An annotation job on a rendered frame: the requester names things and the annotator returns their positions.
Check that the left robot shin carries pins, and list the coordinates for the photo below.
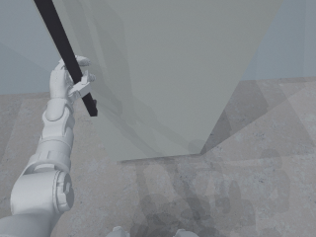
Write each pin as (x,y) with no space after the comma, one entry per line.
(117,228)

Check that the fridge door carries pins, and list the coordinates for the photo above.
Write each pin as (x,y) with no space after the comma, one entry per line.
(165,69)

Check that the right robot shin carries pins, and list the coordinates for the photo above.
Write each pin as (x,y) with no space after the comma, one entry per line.
(180,230)

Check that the handle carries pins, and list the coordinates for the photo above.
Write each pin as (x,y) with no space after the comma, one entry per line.
(55,28)

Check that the robot shin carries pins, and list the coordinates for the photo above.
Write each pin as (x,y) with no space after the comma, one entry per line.
(117,228)
(180,230)

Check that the robot left forearm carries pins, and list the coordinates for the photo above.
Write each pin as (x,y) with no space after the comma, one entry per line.
(56,141)

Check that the left robot upper arm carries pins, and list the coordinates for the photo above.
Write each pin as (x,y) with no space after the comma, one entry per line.
(38,201)

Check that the left robot hand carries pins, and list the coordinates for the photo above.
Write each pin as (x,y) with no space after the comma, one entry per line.
(61,85)

